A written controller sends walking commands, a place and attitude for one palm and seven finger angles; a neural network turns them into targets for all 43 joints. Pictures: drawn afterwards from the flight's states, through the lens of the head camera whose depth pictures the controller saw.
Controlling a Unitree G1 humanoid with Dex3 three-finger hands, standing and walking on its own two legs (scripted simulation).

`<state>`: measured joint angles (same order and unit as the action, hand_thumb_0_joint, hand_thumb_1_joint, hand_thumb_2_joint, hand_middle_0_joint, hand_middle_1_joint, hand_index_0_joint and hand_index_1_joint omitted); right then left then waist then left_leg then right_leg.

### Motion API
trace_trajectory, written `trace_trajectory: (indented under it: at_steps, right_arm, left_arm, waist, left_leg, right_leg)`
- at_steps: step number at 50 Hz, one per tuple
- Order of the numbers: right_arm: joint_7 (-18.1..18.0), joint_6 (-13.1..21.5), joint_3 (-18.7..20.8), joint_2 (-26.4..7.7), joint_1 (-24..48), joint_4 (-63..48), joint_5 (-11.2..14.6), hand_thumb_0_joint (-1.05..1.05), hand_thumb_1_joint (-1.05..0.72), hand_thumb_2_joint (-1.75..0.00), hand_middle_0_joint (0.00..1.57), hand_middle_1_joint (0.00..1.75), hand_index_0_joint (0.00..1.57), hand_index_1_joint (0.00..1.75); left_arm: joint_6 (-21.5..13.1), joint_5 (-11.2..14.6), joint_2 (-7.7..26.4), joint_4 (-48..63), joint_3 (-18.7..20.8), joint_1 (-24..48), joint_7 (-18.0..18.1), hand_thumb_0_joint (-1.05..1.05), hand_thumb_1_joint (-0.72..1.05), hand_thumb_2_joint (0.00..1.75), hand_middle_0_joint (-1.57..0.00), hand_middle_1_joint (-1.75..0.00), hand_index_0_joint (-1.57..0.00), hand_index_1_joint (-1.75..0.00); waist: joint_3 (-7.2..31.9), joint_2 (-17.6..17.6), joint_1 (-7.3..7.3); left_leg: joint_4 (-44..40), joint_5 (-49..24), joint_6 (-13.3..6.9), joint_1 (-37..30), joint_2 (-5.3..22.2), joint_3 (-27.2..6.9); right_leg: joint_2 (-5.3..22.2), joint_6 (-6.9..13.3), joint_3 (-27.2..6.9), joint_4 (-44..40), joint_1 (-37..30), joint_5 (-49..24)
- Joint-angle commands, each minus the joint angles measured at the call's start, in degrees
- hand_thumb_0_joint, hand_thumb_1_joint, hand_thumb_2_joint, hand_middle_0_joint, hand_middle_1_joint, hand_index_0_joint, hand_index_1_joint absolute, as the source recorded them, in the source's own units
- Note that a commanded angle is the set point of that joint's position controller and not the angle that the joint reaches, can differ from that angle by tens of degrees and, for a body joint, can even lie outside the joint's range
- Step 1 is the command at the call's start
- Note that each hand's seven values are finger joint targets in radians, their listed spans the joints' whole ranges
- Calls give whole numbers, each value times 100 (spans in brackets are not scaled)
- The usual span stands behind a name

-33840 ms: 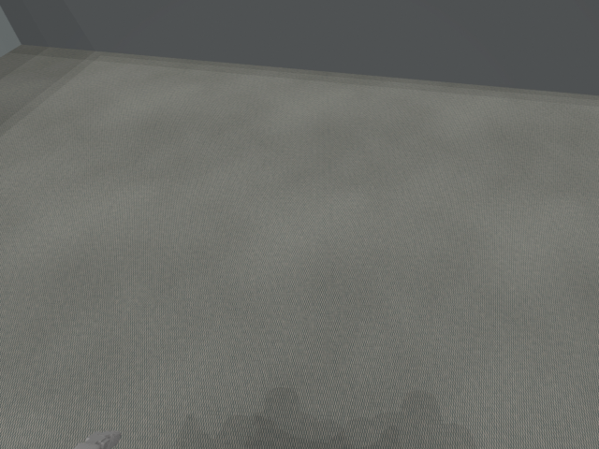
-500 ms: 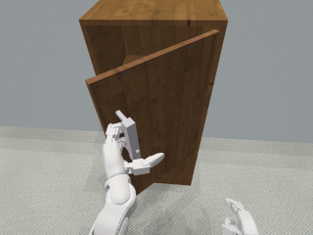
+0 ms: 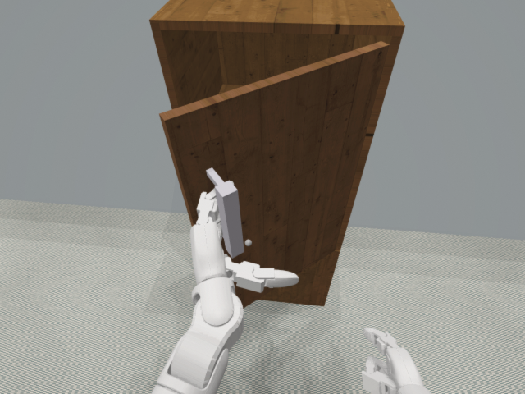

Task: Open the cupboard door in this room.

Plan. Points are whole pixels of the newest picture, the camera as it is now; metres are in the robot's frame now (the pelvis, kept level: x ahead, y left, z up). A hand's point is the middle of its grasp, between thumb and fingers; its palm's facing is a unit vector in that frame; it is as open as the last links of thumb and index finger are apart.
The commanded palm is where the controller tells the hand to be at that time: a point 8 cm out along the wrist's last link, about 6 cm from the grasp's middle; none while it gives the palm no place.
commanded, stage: slide the hand sideways off the handle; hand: left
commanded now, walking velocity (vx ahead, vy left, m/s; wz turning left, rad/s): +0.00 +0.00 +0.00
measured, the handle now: (224, 214) +0.36 +0.09 +0.10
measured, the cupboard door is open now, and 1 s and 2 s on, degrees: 40 44 44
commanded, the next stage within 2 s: draw the hand back to the body in 1.16 s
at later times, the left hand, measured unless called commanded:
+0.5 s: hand (243, 279) +0.25 +0.05 +0.10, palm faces -0.10 -0.99 +0.00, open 16.2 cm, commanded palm +0.22 +0.11 +0.10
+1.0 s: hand (199, 302) +0.22 +0.10 +0.09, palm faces -0.03 -1.00 -0.03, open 16.2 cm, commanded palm +0.18 +0.16 +0.10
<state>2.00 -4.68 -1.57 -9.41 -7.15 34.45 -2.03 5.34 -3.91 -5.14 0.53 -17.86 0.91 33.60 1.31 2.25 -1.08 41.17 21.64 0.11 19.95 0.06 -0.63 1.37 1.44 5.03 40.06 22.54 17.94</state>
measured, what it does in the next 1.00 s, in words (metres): stands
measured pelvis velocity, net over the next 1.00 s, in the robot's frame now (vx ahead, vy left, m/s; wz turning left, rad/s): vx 0.02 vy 0.00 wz -0.02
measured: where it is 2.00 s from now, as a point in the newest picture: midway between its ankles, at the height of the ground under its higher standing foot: outside the picture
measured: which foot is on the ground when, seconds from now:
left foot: down 0.00-1.00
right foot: down 0.00-1.00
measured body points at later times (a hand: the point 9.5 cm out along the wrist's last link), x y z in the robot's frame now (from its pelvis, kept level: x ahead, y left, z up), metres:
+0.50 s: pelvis +0.00 +0.00 +0.00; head -0.01 -0.02 +0.45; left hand +0.25 +0.10 +0.10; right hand +0.18 -0.21 -0.07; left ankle +0.00 +0.12 -0.72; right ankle +0.04 -0.11 -0.72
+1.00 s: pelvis +0.02 +0.00 -0.01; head +0.03 -0.02 +0.44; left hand +0.21 +0.16 +0.10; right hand +0.20 -0.22 -0.08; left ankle +0.00 +0.12 -0.72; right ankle +0.04 -0.11 -0.72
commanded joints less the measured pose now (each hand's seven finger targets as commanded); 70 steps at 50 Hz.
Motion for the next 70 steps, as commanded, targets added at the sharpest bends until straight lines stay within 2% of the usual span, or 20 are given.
trace_trajectory:
  at_steps: [1,4,6,8,13,17,20,25,31,37,38,42,48,51,53,56,59,63,68,70]
  right_arm:
    - [-196,331,214,-687,159,-1185,83,0,-90,-90,20,30,20,30]
    - [-292,581,109,-661,112,-1362,232,0,-90,-90,20,30,20,30]
    - [-316,748,64,-636,224,-1480,301,0,-90,-90,20,30,20,30]
    - [-314,855,55,-661,263,-1491,317,0,-90,-90,20,30,20,30]
    - [-272,910,39,-673,333,-1527,267,0,-90,-90,20,30,20,30]
    - [-235,881,26,-612,308,-1602,246,0,-90,-90,20,30,20,30]
    - [-235,846,19,-605,348,-1677,243,0,-90,-90,20,30,20,30]
    - [-254,889,34,-629,278,-1729,247,0,-90,-90,20,30,20,30]
    - [-313,1027,48,-696,125,-1762,233,0,-90,-90,20,30,20,30]
    - [-333,1133,79,-718,-72,-1795,260,0,-90,-90,20,30,20,30]
    - [-318,1130,84,-727,-69,-1806,278,0,-90,-90,20,30,20,30]
    - [-310,1238,95,-748,-186,-1915,273,0,-90,-90,20,30,20,30]
    - [-371,1438,140,-824,-315,-1927,295,0,-90,-90,20,30,20,30]
    - [-404,1555,148,-827,-359,-1951,304,0,-90,-90,20,30,20,30]
    - [-429,1605,173,-852,-384,-1913,323,0,-90,-90,20,30,20,30]
    - [-453,1659,179,-859,-422,-1911,349,0,-90,-90,20,30,20,30]
    - [-460,1752,166,-876,-414,-1930,362,0,-90,-90,20,30,20,30]
    - [-462,1832,171,-896,-424,-1947,347,0,-90,-90,20,30,20,30]
    - [-482,1782,163,-841,-402,-1944,378,0,-90,-90,20,30,20,30]
    - [-484,1780,125,-823,-356,-1972,402,0,-90,-90,20,30,20,30]
  left_arm:
    - [-1057,-266,-83,1711,-846,1811,-2166,0,-50,30,-15,-30,-15,-30]
    - [-1302,329,57,1641,-684,1638,-3207,0,-50,30,-15,-30,-15,-30]
    - [-1261,675,-23,1629,-462,1359,-3284,0,-50,30,-15,-30,-15,-30]
    - [-1182,805,98,1596,-120,1120,-3076,0,-50,30,-15,-30,-15,-30]
    - [-1074,674,642,1790,502,507,-2636,0,-50,30,-15,-30,-15,-30]
    - [-1110,589,676,2085,579,49,-2589,0,-50,30,-15,-30,-15,-30]
    - [-1105,629,791,2291,732,-508,-2665,0,-50,30,-15,-30,-15,-30]
    - [-1181,678,945,2760,845,-830,-2778,0,-50,30,-15,-30,-15,-30]
    - [-1258,751,1102,2919,964,-1223,-2969,0,-50,30,-15,-30,-15,-30]
    - [-1289,912,1308,3101,1340,-2225,-3208,0,-50,30,-15,-30,-15,-30]
    - [-1286,926,1362,3104,1399,-2465,-3262,0,-50,30,-15,-30,-15,-30]
    - [-1398,987,1315,3605,1235,-2582,-3415,0,-50,30,-15,-30,-15,-30]
    - [-1602,1103,1562,3703,1500,-3014,-3617,0,-50,30,-15,-30,-15,-30]
    - [-1687,1198,1542,3866,1488,-3128,-3784,0,-50,30,-15,-30,-15,-30]
    - [-1716,1268,1742,3788,1742,-3315,-3862,0,-50,30,-15,-30,-15,-30]
    - [-1761,1380,1801,3887,1850,-3431,-4012,0,-50,30,-15,-30,-15,-30]
    - [-1780,1413,1636,3939,1606,-3226,-4047,0,-50,30,-15,-30,-15,-30]
    - [-1729,1336,1638,3960,1513,-3278,-3975,0,-50,30,-15,-30,-15,-30]
    - [-1551,1291,1996,4065,2035,-3424,-3815,0,-50,30,-15,-30,-15,-30]
    - [-1459,1396,1904,4140,2014,-3396,-3858,0,-50,30,-15,-30,-15,-30]
  waist:
    - [1451,-537,370]
    - [1283,-279,387]
    - [1058,-316,292]
    - [899,-604,156]
    - [842,-743,-86]
    - [801,-602,-107]
    - [724,-563,-154]
    - [659,-390,-54]
    - [650,-564,21]
    - [974,-563,-116]
    - [945,-391,-155]
    - [879,-390,-5]
    - [791,-510,5]
    - [898,-353,16]
    - [959,-496,-15]
    - [945,-309,-3]
    - [800,-326,93]
    - [804,-236,41]
    - [1031,-246,-109]
    - [899,-172,-97]
  left_leg:
    - [-543,-1157,-206,-435,-70,-85]
    - [-533,-926,-197,-359,-96,-136]
    - [-613,-548,-163,-177,-95,-176]
    - [-743,-278,-126,-36,-84,-230]
    - [-862,-266,-124,86,-80,-86]
    - [-863,-432,-121,25,-68,52]
    - [-858,-462,-123,74,-75,128]
    - [-794,-460,-128,7,-71,130]
    - [-640,-467,-146,119,-85,83]
    - [-515,-1048,-134,208,-82,91]
    - [-496,-1115,-126,248,-88,98]
    - [-340,-1180,-146,275,-80,70]
    - [-159,-956,-141,542,-86,13]
    - [-64,-945,-142,579,-101,8]
    - [-9,-946,-139,695,-105,-15]
    - [50,-975,-126,734,-107,-17]
    - [91,-838,-129,781,-101,-67]
    - [83,-714,-127,816,-88,-119]
    - [-2,-842,-122,757,-73,-93]
    - [-43,-824,-112,756,-75,-67]
  right_leg:
    - [-42,123,-274,-485,-541,-1197]
    - [-44,129,-243,-463,-427,-986]
    - [-72,94,-206,-560,-319,-453]
    - [-73,70,-172,-660,-325,6]
    - [-38,46,-308,-809,-554,182]
    - [-36,46,-372,-864,-678,-67]
    - [-17,30,-459,-945,-788,-129]
    - [-34,15,-458,-945,-654,-129]
    - [-48,-25,-439,-833,-508,-183]
    - [-66,-24,-365,-517,-788,-1178]
    - [-70,-3,-366,-474,-810,-1273]
    - [-85,-50,-311,-336,-559,-1451]
    - [-104,-55,-321,-230,-334,-1054]
    - [-85,-67,-337,-159,-264,-1055]
    - [-88,-63,-360,-135,-326,-1014]
    - [-93,-62,-324,-57,-226,-1063]
    - [-113,-74,-272,-39,-10,-820]
    - [-122,-48,-234,22,86,-568]
    - [-129,-22,-204,32,-157,-686]
    - [-123,-39,-203,-27,-173,-716]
